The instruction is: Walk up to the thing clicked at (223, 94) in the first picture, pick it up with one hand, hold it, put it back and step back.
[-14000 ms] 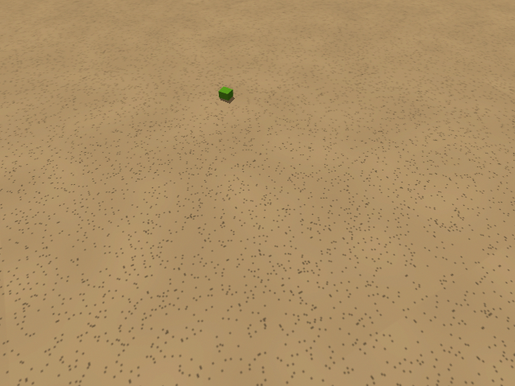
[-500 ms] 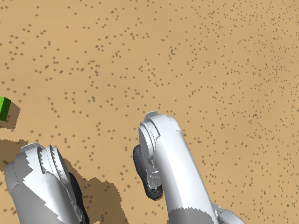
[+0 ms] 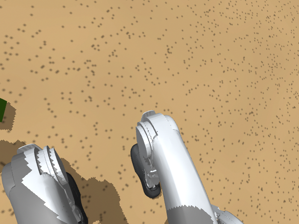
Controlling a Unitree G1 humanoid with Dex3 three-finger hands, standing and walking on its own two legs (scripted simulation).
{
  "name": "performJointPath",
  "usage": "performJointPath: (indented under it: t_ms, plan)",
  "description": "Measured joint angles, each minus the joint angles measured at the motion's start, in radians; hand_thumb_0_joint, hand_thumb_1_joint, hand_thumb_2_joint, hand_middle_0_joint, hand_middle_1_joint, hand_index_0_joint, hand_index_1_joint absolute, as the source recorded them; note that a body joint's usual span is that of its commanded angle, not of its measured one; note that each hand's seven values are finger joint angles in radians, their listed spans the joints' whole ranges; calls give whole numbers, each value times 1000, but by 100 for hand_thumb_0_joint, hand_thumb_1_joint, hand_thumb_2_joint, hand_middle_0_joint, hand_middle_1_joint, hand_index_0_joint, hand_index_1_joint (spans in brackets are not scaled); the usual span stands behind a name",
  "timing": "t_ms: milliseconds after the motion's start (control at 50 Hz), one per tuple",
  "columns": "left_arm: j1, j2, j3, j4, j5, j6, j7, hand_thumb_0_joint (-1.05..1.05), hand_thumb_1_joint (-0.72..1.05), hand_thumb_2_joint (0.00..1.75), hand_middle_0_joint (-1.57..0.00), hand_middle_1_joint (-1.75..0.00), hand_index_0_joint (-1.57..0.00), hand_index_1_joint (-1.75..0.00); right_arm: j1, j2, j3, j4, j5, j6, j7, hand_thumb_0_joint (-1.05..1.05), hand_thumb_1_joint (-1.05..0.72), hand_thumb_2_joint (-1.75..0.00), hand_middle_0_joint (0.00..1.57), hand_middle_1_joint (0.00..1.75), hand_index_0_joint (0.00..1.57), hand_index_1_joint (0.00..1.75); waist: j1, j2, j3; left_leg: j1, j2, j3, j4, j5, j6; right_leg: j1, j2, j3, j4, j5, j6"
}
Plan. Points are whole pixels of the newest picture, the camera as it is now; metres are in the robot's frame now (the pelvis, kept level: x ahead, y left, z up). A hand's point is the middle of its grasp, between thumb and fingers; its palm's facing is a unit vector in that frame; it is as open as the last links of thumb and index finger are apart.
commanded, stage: approach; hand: left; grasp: from above
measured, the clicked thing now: out of the picture +0.45 +0.33 -0.30
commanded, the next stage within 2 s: rest palm in 1.18 s
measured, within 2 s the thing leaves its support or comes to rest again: neither
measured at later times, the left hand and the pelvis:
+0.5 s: hand out of the picture +0.47 +0.32 -0.16, palm faces -0.04 -0.42 -0.91, open 13.9 cm; pelvis +0.00 +0.00 +0.01, yaw -1 degrees
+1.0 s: hand out of the picture +0.45 +0.33 -0.17, palm faces -0.07 -0.42 -0.91, open 13.8 cm; pelvis +0.00 +0.00 +0.01, yaw +0 degrees
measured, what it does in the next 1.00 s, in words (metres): stands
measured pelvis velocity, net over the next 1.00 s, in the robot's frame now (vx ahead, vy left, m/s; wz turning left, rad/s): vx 0.00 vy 0.00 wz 0.00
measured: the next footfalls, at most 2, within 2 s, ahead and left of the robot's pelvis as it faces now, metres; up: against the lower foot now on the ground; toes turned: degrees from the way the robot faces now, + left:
none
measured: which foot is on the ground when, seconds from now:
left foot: down 0.00-1.00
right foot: down 0.00-1.00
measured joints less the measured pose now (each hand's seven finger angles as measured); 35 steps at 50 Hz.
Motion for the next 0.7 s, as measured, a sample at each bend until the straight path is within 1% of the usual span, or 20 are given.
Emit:
performJointPath:
  t_ms: [60,140,220,260,340,400,440,480,540,640,700]
  plan:
    - [-5,10,-6,10,-1,-3,-1,0,-32,82,-26,-91,-27,-91,-2,2,7,0,-3,-5,-2,0,-92,-90,20,29,19,30,-5,-3,6,1,0,-1,0,0,0,1,0,-1,-1,1,0]
    - [-25,11,-42,14,-9,-5,-3,0,-34,84,-22,-95,-24,-94,-4,4,14,3,-9,-15,-3,0,-92,-90,20,29,19,30,-13,-9,16,2,-2,-2,0,2,-1,4,-1,-2,-1,1,1]
    - [-59,-11,-76,10,-20,1,10,0,-37,86,-19,-98,-21,-96,-2,9,12,11,-13,-24,0,0,-92,-90,20,29,19,30,-23,-16,17,2,-5,-4,-2,2,-4,6,-4,-4,-3,-1,-1]
    - [-76,-28,-83,3,-24,9,24,0,-39,88,-18,-99,-20,-98,-1,11,11,14,-16,-26,6,0,-92,-90,20,29,19,30,-31,-19,19,8,-7,-7,-4,0,-6,13,-5,-7,-5,-4,-3]
    - [-99,-52,-57,-10,-33,33,57,0,-43,91,-16,-100,-17,-100,3,8,11,11,-15,-21,22,0,-92,-90,20,29,19,30,-49,-13,18,18,-7,-16,-11,-6,-11,25,-6,-16,-15,-8,-6]
    - [-104,-54,-30,-13,-32,52,72,0,-46,94,-14,-101,-15,-101,6,-2,6,5,-11,-12,32,0,-92,-90,20,29,19,30,-63,-1,16,24,-3,-22,-15,-12,-12,30,-3,-22,-24,-9,-7]
    - [-100,-50,-20,-11,-27,61,79,0,-48,95,-13,-101,-13,-102,9,-11,2,-1,-8,-2,36,0,-92,-90,20,30,19,30,-68,8,17,28,1,-23,-17,-16,-11,32,0,-23,-27,-10,-7]
    - [-89,-46,-19,-11,-27,67,81,0,-50,96,-13,-101,-13,-102,12,-20,-3,-3,-7,6,39,0,-92,-90,20,30,19,30,-70,16,17,30,5,-22,-18,-19,-10,31,3,-22,-29,-9,-6]
    - [-65,-42,-23,-19,-39,69,70,0,-51,97,-13,-101,-12,-102,13,-27,-6,1,-4,17,42,0,-92,-90,20,30,19,30,-67,22,18,31,10,-17,-19,-19,-7,27,7,-17,-27,-6,-5]
    - [-40,-42,-27,-22,-72,62,48,0,-50,97,-13,-101,-12,-102,19,-22,-8,7,-1,24,41,0,-92,-90,20,30,19,30,-47,16,25,28,11,-8,-18,-10,-8,16,8,-9,-20,4,-6]
    - [-42,-45,-35,-21,-74,57,38,0,-51,97,-12,-101,-12,-102,15,-15,-5,12,-3,21,37,0,-92,-90,20,30,19,30,-36,11,29,21,7,-4,-18,0,-9,10,5,-5,-16,9,-7]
